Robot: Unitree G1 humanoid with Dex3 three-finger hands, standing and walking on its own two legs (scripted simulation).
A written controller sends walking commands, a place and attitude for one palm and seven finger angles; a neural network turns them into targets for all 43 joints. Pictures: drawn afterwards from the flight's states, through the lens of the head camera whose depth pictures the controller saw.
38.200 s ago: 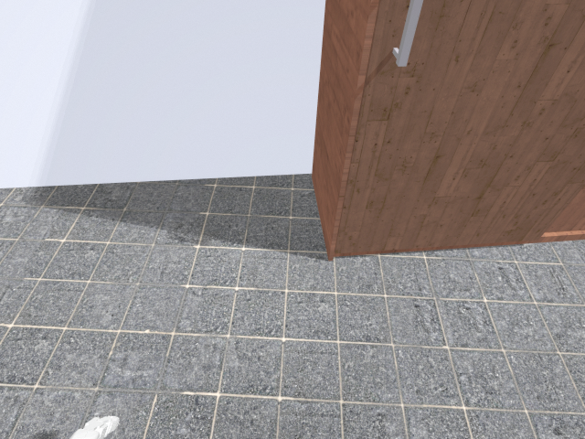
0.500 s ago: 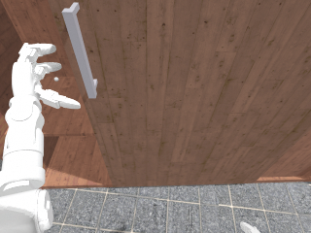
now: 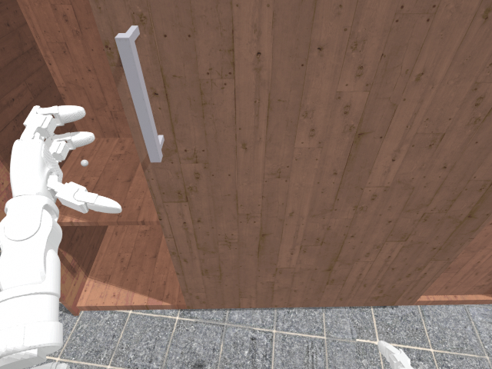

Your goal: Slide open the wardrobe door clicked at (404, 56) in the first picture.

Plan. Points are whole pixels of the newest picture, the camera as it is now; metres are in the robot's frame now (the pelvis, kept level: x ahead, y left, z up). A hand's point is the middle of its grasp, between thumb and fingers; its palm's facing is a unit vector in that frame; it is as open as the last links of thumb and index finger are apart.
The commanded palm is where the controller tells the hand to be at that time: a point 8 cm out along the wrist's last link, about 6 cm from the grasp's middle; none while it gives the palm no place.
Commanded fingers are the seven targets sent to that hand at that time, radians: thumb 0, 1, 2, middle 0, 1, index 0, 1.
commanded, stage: slip the hand off the handle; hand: left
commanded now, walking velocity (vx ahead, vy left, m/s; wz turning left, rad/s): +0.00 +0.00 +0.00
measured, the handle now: (145, 100) +0.48 +0.22 +0.22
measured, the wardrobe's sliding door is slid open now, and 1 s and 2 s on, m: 0.45 0.45 0.45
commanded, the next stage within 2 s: draw the hand back to the body in 0.24 s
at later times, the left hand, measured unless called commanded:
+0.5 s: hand (76, 195) +0.28 +0.25 +0.20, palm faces +0.16 -0.99 -0.05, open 14.7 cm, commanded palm +0.23 +0.29 +0.19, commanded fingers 0.00 -0.55 0.20 -0.25 -1.15 -0.25 -1.15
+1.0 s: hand (45, 228) +0.23 +0.27 +0.19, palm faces +0.39 -0.90 -0.21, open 14.0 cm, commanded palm +0.18 +0.29 +0.19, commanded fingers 0.00 -0.08 0.43 -0.23 -0.87 -0.23 -0.87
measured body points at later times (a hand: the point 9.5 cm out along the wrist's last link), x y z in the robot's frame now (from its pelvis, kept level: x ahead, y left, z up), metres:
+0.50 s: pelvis -0.02 -0.01 +0.00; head -0.05 -0.03 +0.45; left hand +0.26 +0.30 +0.20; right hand +0.18 -0.24 -0.07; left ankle +0.01 +0.12 -0.73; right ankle +0.00 -0.12 -0.73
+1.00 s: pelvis -0.02 -0.01 +0.01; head -0.05 -0.01 +0.45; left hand +0.20 +0.31 +0.20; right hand +0.19 -0.21 -0.05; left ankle +0.01 +0.12 -0.73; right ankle +0.00 -0.12 -0.73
